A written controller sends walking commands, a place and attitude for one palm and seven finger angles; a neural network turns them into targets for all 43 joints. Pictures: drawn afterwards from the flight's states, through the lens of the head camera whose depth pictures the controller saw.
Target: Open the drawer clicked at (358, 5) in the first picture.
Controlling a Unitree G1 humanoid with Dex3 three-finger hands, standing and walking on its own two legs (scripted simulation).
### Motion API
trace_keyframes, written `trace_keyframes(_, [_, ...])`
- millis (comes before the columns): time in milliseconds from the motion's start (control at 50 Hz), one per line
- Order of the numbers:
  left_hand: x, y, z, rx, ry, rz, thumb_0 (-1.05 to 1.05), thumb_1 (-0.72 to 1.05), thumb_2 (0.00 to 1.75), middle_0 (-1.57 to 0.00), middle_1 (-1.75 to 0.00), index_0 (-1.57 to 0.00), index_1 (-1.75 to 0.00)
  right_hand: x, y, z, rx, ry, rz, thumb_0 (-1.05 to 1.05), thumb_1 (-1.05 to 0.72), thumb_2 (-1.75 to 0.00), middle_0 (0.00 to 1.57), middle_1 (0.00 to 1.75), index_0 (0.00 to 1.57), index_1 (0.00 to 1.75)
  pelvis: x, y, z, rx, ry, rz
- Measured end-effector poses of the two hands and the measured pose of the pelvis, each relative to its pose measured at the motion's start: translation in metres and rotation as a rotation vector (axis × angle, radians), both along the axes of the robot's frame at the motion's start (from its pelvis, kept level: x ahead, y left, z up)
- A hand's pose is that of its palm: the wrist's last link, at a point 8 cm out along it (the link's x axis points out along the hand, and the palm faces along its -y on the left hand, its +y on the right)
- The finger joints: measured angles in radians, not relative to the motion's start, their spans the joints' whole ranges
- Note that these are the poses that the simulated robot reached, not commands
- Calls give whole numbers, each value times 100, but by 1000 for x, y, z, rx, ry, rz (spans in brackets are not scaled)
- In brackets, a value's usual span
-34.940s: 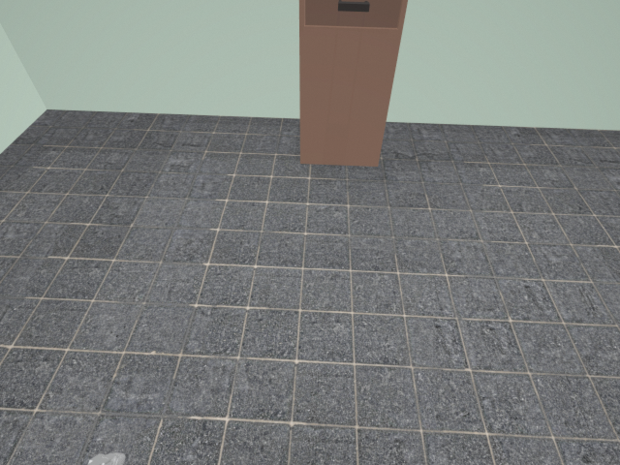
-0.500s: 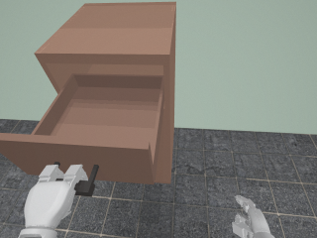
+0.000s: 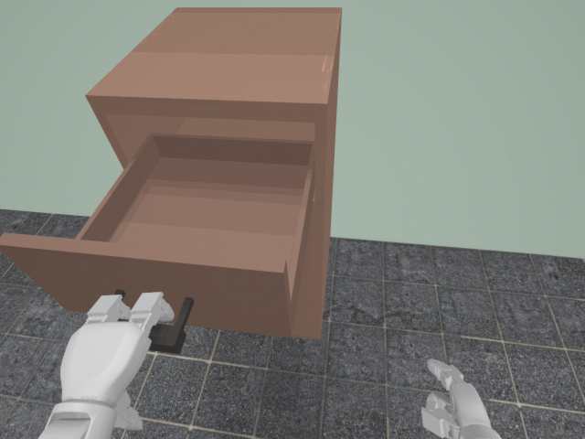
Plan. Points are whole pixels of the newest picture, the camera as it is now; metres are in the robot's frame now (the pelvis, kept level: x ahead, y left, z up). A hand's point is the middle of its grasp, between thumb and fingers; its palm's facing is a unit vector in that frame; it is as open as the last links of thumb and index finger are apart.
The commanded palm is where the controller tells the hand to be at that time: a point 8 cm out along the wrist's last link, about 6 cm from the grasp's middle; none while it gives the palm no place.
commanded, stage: lift the hand off the handle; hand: left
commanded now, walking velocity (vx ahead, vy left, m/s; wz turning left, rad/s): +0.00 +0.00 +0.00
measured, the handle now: (144, 317) +0.25 +0.24 +0.04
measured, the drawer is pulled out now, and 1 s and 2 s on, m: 0.30 0.30 0.30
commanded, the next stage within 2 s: draw the hand back to the body in 1.60 s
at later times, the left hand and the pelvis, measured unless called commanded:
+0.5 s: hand (132, 348) +0.21 +0.24 +0.04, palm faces +0.05 -0.08 -1.00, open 13.7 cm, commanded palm +0.18 +0.24 +0.11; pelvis +0.00 +0.00 +0.00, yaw +1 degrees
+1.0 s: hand (101, 321) +0.21 +0.24 +0.12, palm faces +0.09 -0.09 -0.99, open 13.7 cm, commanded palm +0.17 +0.24 +0.18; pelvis +0.00 +0.01 +0.02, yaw +2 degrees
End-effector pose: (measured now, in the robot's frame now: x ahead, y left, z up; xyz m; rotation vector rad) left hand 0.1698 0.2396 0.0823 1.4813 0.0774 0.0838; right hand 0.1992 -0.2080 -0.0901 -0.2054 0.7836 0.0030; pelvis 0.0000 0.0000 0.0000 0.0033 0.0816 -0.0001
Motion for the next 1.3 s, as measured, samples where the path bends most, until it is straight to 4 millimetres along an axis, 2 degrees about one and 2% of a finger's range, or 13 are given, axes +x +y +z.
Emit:
trace_keyframes(180, [2,-2,-3,5,-32,16,-1,-48,30,-35,-124,-32,-120,-8,-7,-7,-19,33,-8,1,-90,-90,20,30,20,30,-3,1,-2,-1,8,10])
trace_keyframes(280, [11,-2,-6,8,-31,21,-1,-49,30,-35,-123,-33,-121,-10,-6,-9,-19,42,-13,1,-90,-90,20,30,20,30,-4,0,-2,0,6,13])
trace_keyframes(400, [13,-2,-1,5,-15,18,-1,-49,30,-36,-122,-33,-122,-9,-3,-5,-10,26,-15,1,-90,-90,20,30,20,30,-5,0,0,0,-6,11])
trace_keyframes(660, [14,2,36,7,-43,17,-1,-49,30,-33,-121,-38,-123,5,6,9,11,-22,12,1,-90,-90,20,30,20,30,-3,2,8,-1,-49,17])
trace_keyframes(940, [11,8,81,6,-78,14,-1,-49,30,-32,-120,-34,-121,20,19,21,25,-36,65,1,-90,-90,20,30,20,30,2,6,16,-4,-88,26])
trace_keyframes(1120, [10,1,105,1,-105,-20,-1,-49,30,-32,-120,-33,-120,25,27,27,41,-48,87,1,-90,-90,20,30,20,30,3,9,20,-5,-109,28])
trace_keyframes(1300, [14,8,131,12,-124,-6,-1,-49,30,-32,-120,-32,-120,27,33,31,67,-59,98,1,-90,-90,20,30,20,30,2,10,23,-4,-126,29])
